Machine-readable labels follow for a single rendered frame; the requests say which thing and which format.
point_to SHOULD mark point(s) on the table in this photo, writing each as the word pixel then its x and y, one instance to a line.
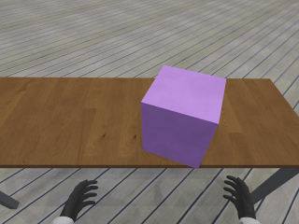
pixel 96 123

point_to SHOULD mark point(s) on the right robot hand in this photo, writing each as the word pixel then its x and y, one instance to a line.
pixel 243 200

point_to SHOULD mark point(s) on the left robot hand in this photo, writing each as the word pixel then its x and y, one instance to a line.
pixel 75 203

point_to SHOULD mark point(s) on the carton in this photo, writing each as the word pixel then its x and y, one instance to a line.
pixel 180 113

